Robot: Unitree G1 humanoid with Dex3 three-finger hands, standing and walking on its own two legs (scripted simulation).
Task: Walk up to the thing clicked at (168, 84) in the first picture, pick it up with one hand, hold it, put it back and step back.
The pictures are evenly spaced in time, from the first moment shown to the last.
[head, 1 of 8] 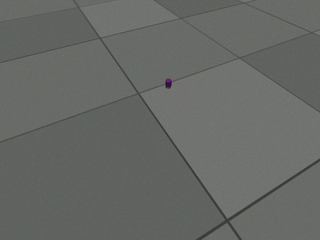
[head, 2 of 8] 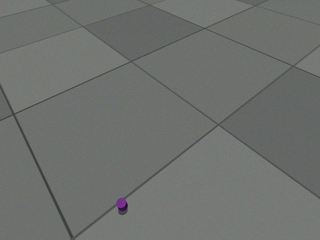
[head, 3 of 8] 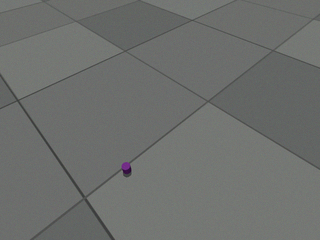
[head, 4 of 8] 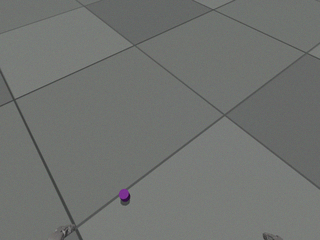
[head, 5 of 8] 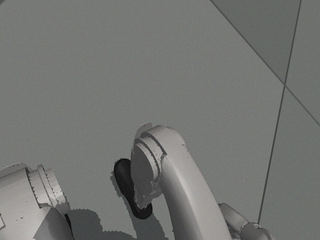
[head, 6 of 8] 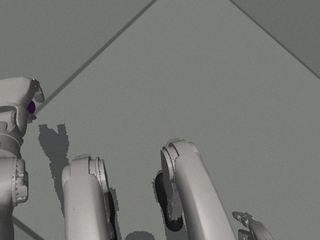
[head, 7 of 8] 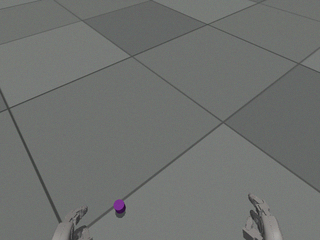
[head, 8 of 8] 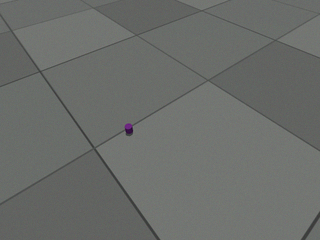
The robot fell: no
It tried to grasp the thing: yes
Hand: left
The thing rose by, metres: 0.69
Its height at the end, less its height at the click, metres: +0.00
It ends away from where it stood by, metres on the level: 0.02
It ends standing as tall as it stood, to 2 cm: yes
